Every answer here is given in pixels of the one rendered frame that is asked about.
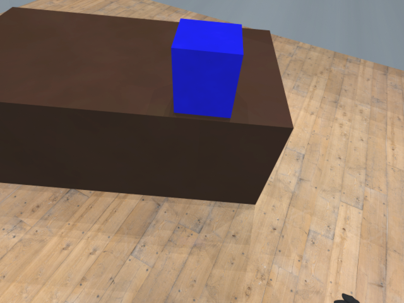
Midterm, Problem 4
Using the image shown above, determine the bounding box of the pedestal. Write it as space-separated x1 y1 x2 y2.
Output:
0 7 294 205

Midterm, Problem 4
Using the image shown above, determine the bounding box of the carton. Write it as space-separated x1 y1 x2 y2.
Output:
171 18 244 118

